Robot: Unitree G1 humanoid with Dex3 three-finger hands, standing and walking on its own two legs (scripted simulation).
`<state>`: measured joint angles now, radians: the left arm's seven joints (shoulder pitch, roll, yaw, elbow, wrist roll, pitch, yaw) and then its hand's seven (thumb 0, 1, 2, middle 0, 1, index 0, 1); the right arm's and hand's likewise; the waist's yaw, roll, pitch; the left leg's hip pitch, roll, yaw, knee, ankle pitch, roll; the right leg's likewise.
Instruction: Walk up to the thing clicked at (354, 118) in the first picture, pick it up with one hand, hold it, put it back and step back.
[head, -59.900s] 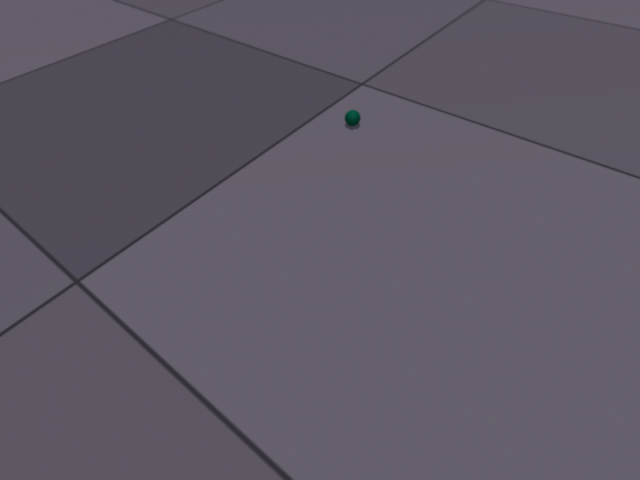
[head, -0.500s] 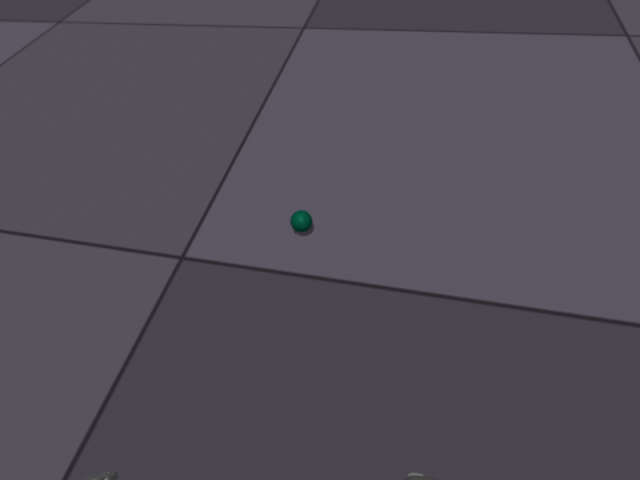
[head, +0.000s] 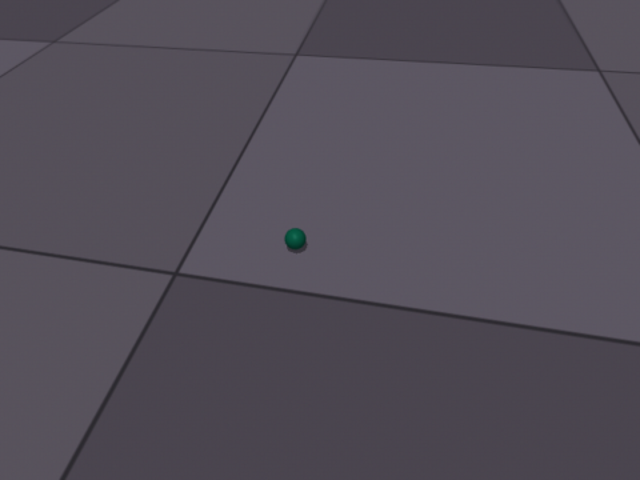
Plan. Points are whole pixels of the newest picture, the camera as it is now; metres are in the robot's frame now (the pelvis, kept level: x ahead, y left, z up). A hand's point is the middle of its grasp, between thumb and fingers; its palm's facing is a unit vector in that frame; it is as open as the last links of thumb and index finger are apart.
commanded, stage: step back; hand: left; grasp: from above
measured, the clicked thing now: (295, 238) +1.13 +0.18 -0.72
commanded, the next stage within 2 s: stand in 0.60 s
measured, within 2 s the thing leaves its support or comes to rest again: neither
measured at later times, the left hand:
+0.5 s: hand out of the picture +0.16 +0.27 -0.13, palm faces -0.06 -0.93 -0.37, open 7.4 cm
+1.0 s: hand out of the picture +0.11 +0.26 -0.13, palm faces -0.07 -0.94 -0.34, open 7.4 cm
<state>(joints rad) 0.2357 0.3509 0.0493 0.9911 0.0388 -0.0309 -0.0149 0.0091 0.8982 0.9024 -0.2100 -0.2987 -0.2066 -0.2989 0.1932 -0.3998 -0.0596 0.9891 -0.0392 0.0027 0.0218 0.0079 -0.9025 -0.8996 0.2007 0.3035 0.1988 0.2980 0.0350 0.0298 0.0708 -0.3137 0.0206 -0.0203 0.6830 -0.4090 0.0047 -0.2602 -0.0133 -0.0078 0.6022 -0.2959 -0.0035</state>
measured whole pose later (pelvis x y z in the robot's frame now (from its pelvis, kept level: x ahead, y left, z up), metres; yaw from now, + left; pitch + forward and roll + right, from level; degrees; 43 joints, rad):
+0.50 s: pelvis +0.03 +0.01 +0.01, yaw -3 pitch -2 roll +0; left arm 0.06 0.36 0.02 1.05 0.01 -0.02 0.00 0.01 0.90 0.90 -0.21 -0.30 -0.20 -0.30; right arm 0.03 -0.33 -0.02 1.07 -0.02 -0.01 0.00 0.01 -0.90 -0.90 0.20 0.30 0.20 0.30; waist 0.01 0.00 0.07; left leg -0.18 0.03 0.05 0.47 -0.25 -0.01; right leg -0.17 -0.01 0.05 0.47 -0.26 0.02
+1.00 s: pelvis +0.02 +0.01 +0.02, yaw -2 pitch -3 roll +0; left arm 0.10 0.34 0.00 1.15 0.01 -0.01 -0.01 0.01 0.90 0.90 -0.21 -0.30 -0.20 -0.30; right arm 0.10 -0.35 -0.01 1.16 -0.01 -0.01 0.02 0.01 -0.90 -0.90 0.20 0.30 0.20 0.30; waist -0.01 0.01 0.06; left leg -0.11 0.02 0.03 0.32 -0.15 -0.01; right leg -0.11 -0.01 0.04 0.33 -0.18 0.02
